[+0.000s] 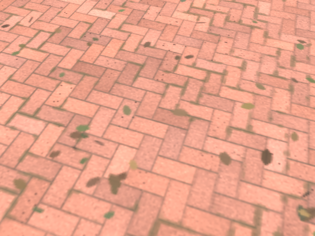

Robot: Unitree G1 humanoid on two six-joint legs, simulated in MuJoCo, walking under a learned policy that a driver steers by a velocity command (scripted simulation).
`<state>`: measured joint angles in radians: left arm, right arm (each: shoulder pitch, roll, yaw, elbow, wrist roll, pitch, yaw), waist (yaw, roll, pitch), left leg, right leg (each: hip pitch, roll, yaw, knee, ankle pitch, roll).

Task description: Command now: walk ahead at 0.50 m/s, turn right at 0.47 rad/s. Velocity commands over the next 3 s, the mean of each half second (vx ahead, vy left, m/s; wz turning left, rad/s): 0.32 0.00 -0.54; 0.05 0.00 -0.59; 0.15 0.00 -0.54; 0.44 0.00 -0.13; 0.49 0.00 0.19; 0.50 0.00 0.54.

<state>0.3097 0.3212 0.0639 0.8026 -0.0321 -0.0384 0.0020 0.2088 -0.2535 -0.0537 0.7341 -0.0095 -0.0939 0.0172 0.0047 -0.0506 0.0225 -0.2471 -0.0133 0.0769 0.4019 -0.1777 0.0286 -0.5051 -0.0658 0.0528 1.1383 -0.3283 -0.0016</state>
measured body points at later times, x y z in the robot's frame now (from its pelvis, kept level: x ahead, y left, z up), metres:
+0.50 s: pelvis +0.20 -0.06 -0.01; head +0.26 -0.09 +0.43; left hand +0.44 +0.16 -0.10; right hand +0.27 -0.38 -0.12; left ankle +0.21 +0.10 -0.66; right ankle +0.27 -0.15 -0.74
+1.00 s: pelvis +0.28 -0.03 +0.00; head +0.32 -0.03 +0.45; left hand +0.58 +0.13 -0.10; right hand +0.24 -0.34 -0.09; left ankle +0.37 +0.06 -0.74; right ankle +0.20 -0.13 -0.66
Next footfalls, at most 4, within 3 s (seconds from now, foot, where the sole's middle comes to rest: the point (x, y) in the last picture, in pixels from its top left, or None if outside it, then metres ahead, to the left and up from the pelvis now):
0.32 right None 0.31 -0.16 -0.78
0.82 left None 0.40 0.04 -0.78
1.22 right None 0.22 -0.16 -0.78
1.72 left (204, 222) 0.55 -0.19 -0.78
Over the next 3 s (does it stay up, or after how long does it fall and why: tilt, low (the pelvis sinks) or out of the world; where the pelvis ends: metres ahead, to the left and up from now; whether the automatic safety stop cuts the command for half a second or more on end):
stays up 0.88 -0.65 0.01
